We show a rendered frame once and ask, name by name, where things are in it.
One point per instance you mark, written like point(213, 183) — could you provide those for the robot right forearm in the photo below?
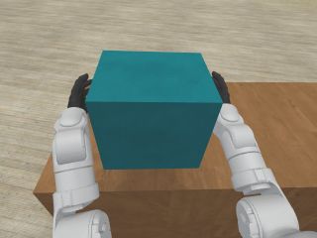
point(249, 172)

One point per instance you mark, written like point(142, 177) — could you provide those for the robot left forearm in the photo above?
point(72, 157)

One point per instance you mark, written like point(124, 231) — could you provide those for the robot right upper arm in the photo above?
point(268, 216)

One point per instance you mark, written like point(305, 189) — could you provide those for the robot right hand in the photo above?
point(221, 87)

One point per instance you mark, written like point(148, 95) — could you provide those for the carton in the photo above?
point(152, 110)

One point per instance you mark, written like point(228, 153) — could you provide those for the pedestal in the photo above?
point(202, 202)

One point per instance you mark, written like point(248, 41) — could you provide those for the robot left upper arm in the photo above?
point(88, 224)

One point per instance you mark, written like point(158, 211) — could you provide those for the robot left hand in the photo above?
point(78, 92)

